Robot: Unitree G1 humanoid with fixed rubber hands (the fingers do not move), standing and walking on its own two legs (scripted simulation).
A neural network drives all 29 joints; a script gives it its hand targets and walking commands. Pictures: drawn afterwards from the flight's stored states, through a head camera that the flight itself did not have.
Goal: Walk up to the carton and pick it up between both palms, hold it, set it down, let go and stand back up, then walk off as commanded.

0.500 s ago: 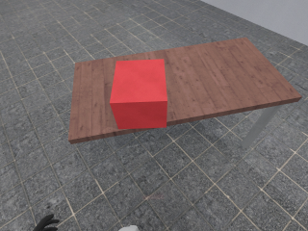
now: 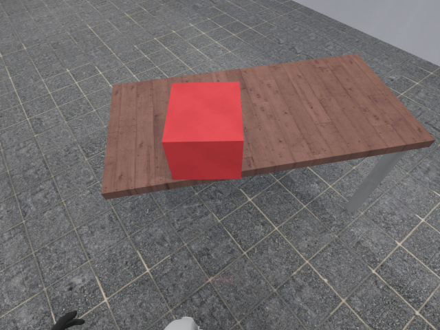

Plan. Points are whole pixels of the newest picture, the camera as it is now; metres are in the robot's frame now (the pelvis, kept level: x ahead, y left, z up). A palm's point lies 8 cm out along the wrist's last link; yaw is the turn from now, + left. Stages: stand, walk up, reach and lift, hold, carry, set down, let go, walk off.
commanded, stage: walk up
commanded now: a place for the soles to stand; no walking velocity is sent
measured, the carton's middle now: (206, 130) +0.66 +0.06 -0.11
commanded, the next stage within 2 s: none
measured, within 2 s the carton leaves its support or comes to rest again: neither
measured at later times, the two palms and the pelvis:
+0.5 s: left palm out of the picture +0.10 +0.32 -0.10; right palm out of the picture +0.07 -0.32 -0.10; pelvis +0.00 +0.00 +0.00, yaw +1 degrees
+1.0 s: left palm out of the picture +0.10 +0.34 -0.11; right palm out of the picture +0.08 -0.30 -0.10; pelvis +0.00 +0.02 -0.01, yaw +2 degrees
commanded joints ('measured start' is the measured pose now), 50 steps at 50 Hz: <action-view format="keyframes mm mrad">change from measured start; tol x64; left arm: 1 -34 268 60 -90 15 -46 17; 50 -83 186 38 -79 -10 14 12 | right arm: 1 13 -207 -40 -46 11 -19 -13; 50 0 -311 -57 -13 -24 -54 -15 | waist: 1 38 -121 -105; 50 26 172 -70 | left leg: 1 -138 39 4 169 -185 9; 50 50 268 -544 -392 144 251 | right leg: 1 179 -311 281 -250 338 -240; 50 -82 46 131 209 -323 -20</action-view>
